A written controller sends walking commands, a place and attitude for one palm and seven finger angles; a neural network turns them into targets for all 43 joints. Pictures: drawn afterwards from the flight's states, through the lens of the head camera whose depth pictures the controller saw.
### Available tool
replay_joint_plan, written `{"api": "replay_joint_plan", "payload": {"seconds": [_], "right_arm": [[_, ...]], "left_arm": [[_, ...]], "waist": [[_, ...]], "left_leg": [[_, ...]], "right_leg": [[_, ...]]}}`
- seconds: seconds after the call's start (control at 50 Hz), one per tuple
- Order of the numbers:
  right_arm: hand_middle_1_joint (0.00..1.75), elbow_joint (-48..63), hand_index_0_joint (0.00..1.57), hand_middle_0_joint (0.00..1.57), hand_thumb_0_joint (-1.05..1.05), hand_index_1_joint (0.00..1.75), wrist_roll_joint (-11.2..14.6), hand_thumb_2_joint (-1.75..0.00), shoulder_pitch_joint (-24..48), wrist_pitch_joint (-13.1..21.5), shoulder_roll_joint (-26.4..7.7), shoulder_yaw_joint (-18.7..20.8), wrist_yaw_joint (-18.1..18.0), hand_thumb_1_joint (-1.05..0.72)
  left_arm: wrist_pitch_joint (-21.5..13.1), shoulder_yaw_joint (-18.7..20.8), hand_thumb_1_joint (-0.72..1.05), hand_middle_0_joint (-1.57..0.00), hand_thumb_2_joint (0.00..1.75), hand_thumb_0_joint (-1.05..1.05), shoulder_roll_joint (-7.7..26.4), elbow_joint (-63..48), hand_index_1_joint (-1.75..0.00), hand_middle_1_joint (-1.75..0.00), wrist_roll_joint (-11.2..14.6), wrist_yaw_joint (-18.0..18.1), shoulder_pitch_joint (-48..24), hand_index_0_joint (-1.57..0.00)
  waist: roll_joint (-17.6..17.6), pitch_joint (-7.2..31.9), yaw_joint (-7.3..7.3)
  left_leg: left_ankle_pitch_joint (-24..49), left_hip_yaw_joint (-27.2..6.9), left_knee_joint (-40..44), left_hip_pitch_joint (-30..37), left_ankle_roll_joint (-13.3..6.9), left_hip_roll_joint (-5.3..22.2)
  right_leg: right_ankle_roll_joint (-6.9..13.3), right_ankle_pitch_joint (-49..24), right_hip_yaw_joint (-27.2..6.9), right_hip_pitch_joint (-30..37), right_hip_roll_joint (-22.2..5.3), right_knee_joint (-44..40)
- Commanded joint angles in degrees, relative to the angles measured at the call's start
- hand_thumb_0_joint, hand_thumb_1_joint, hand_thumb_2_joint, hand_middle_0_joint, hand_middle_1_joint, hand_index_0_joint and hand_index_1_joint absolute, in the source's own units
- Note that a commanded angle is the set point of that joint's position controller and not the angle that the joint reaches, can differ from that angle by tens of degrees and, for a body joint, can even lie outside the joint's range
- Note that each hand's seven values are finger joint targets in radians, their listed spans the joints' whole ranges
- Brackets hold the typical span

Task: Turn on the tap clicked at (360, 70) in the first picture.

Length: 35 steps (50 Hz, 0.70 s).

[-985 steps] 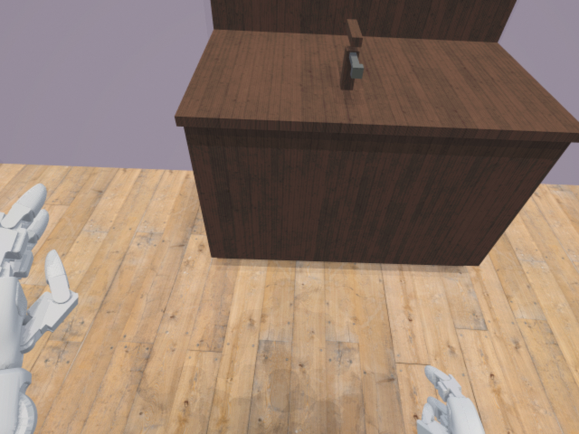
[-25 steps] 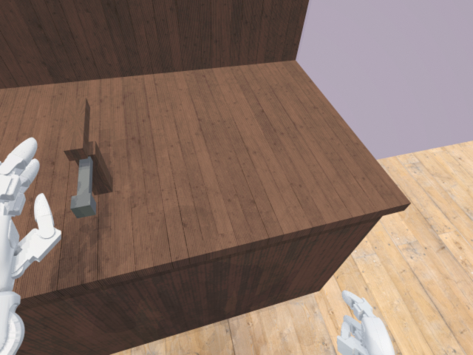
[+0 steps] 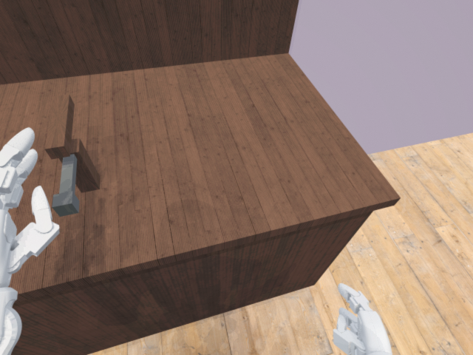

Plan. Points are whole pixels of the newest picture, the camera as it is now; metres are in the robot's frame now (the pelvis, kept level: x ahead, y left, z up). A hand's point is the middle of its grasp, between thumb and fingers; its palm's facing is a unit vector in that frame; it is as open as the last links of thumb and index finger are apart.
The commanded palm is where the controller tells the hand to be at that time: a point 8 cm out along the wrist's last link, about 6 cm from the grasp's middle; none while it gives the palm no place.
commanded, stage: come to a stop and stand still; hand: left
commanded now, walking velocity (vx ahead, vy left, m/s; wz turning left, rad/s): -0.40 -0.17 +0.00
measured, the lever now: (66, 203) +0.31 +0.30 +0.08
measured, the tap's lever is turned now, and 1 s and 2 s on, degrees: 0 0 0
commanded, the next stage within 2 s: look again from close up in 1.04 s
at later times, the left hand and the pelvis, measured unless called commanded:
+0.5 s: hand (72, 235) +0.22 +0.23 +0.15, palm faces +0.39 -0.85 -0.36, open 7.4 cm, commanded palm +0.17 +0.26 +0.17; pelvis +0.01 -0.02 -0.01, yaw +0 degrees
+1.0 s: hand (30, 230) +0.22 +0.27 +0.16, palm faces +0.37 -0.85 -0.37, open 7.4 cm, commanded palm +0.16 +0.31 +0.17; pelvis +0.01 +0.03 +0.00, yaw +0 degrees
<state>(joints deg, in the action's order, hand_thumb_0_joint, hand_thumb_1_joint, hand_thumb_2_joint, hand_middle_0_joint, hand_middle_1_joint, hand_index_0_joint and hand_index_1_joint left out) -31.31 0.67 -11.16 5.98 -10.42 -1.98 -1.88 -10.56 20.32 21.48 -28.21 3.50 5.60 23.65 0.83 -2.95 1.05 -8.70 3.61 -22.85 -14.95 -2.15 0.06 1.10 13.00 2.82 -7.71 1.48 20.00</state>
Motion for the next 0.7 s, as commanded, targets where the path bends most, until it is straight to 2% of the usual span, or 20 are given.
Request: {"api": "replay_joint_plan", "payload": {"seconds": [0.0,0.04,0.08,0.1,0.16,0.2,0.24,0.28,0.3,0.32,0.34,0.38,0.4,0.48,0.5,0.58,0.6,0.62,0.66,0.68], "right_arm": [[0.30,9.19,0.20,0.20,0.00,0.30,0.08,-0.90,3.57,2.76,-7.75,3.68,-0.46,-0.90],[0.30,9.70,0.20,0.20,0.00,0.30,0.03,-0.90,3.03,2.89,-7.71,3.96,-0.51,-0.90],[0.30,9.46,0.20,0.20,0.00,0.30,0.63,-0.90,3.68,2.94,-7.39,3.90,-0.71,-0.90],[0.30,9.08,0.20,0.20,0.00,0.30,0.24,-0.90,3.41,2.42,-7.73,3.58,-0.66,-0.90],[0.30,9.35,0.20,0.20,0.00,0.30,0.70,-0.90,4.19,2.15,-7.61,3.84,-1.24,-0.90],[0.30,8.43,0.20,0.20,0.00,0.30,0.60,-0.90,4.77,1.47,-8.12,3.34,-1.45,-0.90],[0.30,8.49,0.20,0.20,0.00,0.30,0.89,-0.90,5.26,1.24,-8.23,3.60,-1.63,-0.90],[0.30,8.08,0.20,0.20,0.00,0.30,1.33,-0.90,6.69,1.10,-8.31,3.72,-1.96,-0.90],[0.30,7.59,0.20,0.20,0.00,0.30,1.03,-0.90,5.74,0.66,-8.44,3.67,-1.70,-0.90],[0.30,8.14,0.20,0.20,0.00,0.30,1.39,-0.90,6.04,0.89,-8.30,3.94,-1.67,-0.90],[0.30,7.50,0.20,0.20,0.00,0.30,1.22,-0.90,5.63,0.85,-8.43,3.79,-1.47,-0.90],[0.30,7.22,0.20,0.20,0.00,0.30,1.48,-0.90,7.01,0.99,-8.51,3.95,-1.59,-0.90],[0.30,6.78,0.20,0.20,0.00,0.30,1.04,-0.90,5.90,0.68,-8.72,3.95,-1.32,-0.90],[0.30,7.41,0.20,0.20,0.00,0.30,1.27,-0.90,6.62,0.78,-8.62,4.22,-1.33,-0.90],[0.30,7.37,0.20,0.20,0.00,0.30,0.96,-0.90,5.64,0.48,-8.72,4.09,-1.10,-0.90],[0.30,8.48,0.20,0.20,0.00,0.30,1.17,-0.90,6.60,1.06,-8.44,3.84,-1.13,-0.90],[0.30,8.15,0.20,0.20,0.00,0.30,0.79,-0.90,5.70,1.04,-8.62,3.69,-0.99,-0.90],[0.30,8.72,0.20,0.20,0.00,0.30,0.89,-0.90,5.59,1.39,-8.38,3.88,-1.01,-0.90],[0.30,8.66,0.20,0.20,0.00,0.30,0.65,-0.90,4.93,1.75,-8.22,3.72,-0.98,-0.90],[0.30,8.50,0.20,0.20,0.00,0.30,0.77,-0.90,5.22,2.03,-8.28,3.66,-1.11,-0.90]], "left_arm": [[-3.79,5.95,0.90,-0.20,0.90,0.00,8.80,-12.90,-0.30,-0.30,0.68,0.26,0.05,-0.20],[-4.51,7.20,0.90,-0.20,0.90,0.00,10.15,-14.05,-0.30,-0.30,1.00,-0.22,0.51,-0.20],[-3.92,8.34,0.90,-0.20,0.90,0.00,10.59,-13.06,-0.30,-0.30,0.86,0.22,2.48,-0.20],[-3.61,6.64,0.90,-0.20,0.90,0.00,8.56,-11.22,-0.30,-0.30,1.27,0.08,3.00,-0.20],[-3.11,7.50,0.90,-0.20,0.90,0.00,9.66,-11.87,-0.30,-0.30,1.38,1.10,2.57,-0.20],[-2.15,6.13,0.90,-0.20,0.90,0.00,8.82,-10.01,-0.30,-0.30,1.27,1.55,2.51,-0.20],[-1.83,5.93,0.90,-0.20,0.90,0.00,9.05,-10.09,-0.30,-0.30,1.28,1.90,0.81,-0.20],[-1.35,7.77,0.90,-0.20,0.90,0.00,11.42,-10.56,-0.30,-0.30,0.94,2.72,0.00,-0.20],[-1.47,5.78,0.90,-0.20,0.90,0.00,9.30,-9.13,-0.30,-0.30,0.90,2.53,-0.03,-0.20],[-1.51,6.41,0.90,-0.20,0.90,0.00,10.19,-10.42,-0.30,-0.30,0.93,2.70,-1.39,-0.20],[-1.71,5.73,0.90,-0.20,0.90,0.00,9.62,-9.60,-0.30,-0.30,0.86,2.65,-2.01,-0.20],[-1.58,6.54,0.90,-0.20,0.90,0.00,10.62,-10.04,-0.30,-0.30,0.57,2.97,-1.96,-0.20],[-1.96,5.07,0.90,-0.20,0.90,0.00,9.00,-9.29,-0.30,-0.30,0.46,2.75,-1.83,-0.20],[-1.88,6.97,0.90,-0.20,0.90,0.00,10.48,-10.38,-0.30,-0.30,0.21,2.86,-0.05,-0.20],[-2.28,5.05,0.90,-0.20,0.90,0.00,8.56,-11.48,-0.30,-0.30,0.26,2.47,-0.52,-0.20],[-2.79,6.78,0.90,-0.20,0.90,0.00,10.53,-14.59,-0.30,-0.30,0.21,2.44,-0.18,-0.20],[-3.19,5.29,0.90,-0.20,0.90,0.00,8.98,-14.49,-0.30,-0.30,0.21,2.07,0.03,-0.20],[-3.39,6.05,0.90,-0.20,0.90,0.00,10.03,-15.44,-0.30,-0.30,0.14,2.13,-0.96,-0.20],[-3.58,6.61,0.90,-0.20,0.90,0.00,10.19,-15.01,-0.30,-0.30,0.07,2.11,-0.16,-0.20],[-3.56,7.60,0.90,-0.20,0.90,0.00,10.97,-15.12,-0.30,-0.30,-0.04,2.25,0.97,-0.20]], "waist": [[-5.95,9.64,0.16],[-6.44,9.70,0.32],[-5.41,11.16,0.32],[-4.58,11.69,0.30],[-3.21,11.98,0.23],[-0.96,11.08,0.09],[1.20,9.30,0.00],[2.81,8.06,0.28],[3.96,7.77,-0.03],[4.04,7.55,0.05],[5.02,7.35,0.00],[2.64,6.08,0.40],[2.62,6.93,0.11],[-0.08,8.37,0.46],[-1.16,9.89,-0.14],[-5.69,8.57,0.20],[-6.37,8.71,-0.13],[-7.06,8.22,-0.20],[-8.11,8.08,-0.31],[-8.11,8.31,-0.21]], "left_leg": [[10.57,-8.10,2.10,7.64,1.41,8.65],[14.41,-7.58,0.11,7.62,1.14,9.41],[13.20,-6.35,-2.12,8.26,0.94,7.89],[9.68,-5.54,-2.52,7.27,0.64,6.80],[1.91,-5.04,-5.18,5.57,0.79,4.46],[0.42,-4.80,-6.49,4.65,0.42,3.69],[-1.19,-4.62,-8.86,3.17,0.39,2.78],[-1.10,-4.93,-10.14,1.34,0.42,2.36],[-0.62,-4.58,-10.80,0.43,0.09,2.23],[-0.66,-4.85,-11.09,-0.23,0.30,1.86],[-0.40,-5.01,-11.18,-0.75,0.21,1.73],[2.03,-5.34,-9.55,0.63,-0.03,2.04],[4.07,-5.10,-9.04,1.47,-0.66,2.17],[12.90,-6.33,-6.44,7.10,-1.44,4.09],[14.41,-6.94,-5.77,7.44,-1.94,4.43],[9.46,-10.94,-0.52,5.20,-1.66,6.55],[6.05,-11.48,0.86,4.30,-1.87,6.74],[3.13,-12.14,2.07,3.29,-1.48,6.99],[-1.53,-12.42,3.59,2.49,-1.06,7.05],[-0.73,-12.82,4.02,3.82,-0.75,6.94]], "right_leg": [[-0.25,-8.10,-2.32,-1.89,-2.48,-2.33],[-0.27,-10.53,-2.60,-2.79,-2.93,-1.86],[0.03,-13.52,-4.20,-2.15,-4.12,-3.04],[-0.37,-14.01,-4.99,-1.60,-4.70,-3.61],[-0.26,-15.01,-8.62,-2.06,-7.66,-3.82],[-0.64,-12.57,-9.30,-3.18,-8.78,-4.58],[-1.01,-11.76,-11.61,-4.52,-10.68,-5.23],[-0.54,-15.19,-13.38,-3.81,-12.57,-4.57],[-0.78,-15.97,-12.59,-3.10,-12.97,-4.05],[-0.60,-17.82,-13.57,-2.48,-13.62,-3.30],[-0.43,-17.66,-12.91,-1.94,-13.94,-2.84],[-0.73,-20.96,-12.31,-2.47,-13.35,-1.11],[-1.17,-21.21,-10.20,-1.83,-12.57,-0.25],[-2.22,-21.73,-6.69,-2.49,-8.42,2.57],[-2.05,-21.00,-5.05,-1.47,-7.43,3.72],[-0.46,-10.20,-4.12,-0.90,-5.44,2.93],[-0.29,-8.03,-3.40,-0.67,-4.78,2.89],[-0.07,-5.99,-3.56,-0.14,-4.85,2.23],[0.23,-4.39,-3.57,0.45,-4.64,1.21],[0.32,-4.40,-3.23,-0.08,-4.38,1.29]]}}
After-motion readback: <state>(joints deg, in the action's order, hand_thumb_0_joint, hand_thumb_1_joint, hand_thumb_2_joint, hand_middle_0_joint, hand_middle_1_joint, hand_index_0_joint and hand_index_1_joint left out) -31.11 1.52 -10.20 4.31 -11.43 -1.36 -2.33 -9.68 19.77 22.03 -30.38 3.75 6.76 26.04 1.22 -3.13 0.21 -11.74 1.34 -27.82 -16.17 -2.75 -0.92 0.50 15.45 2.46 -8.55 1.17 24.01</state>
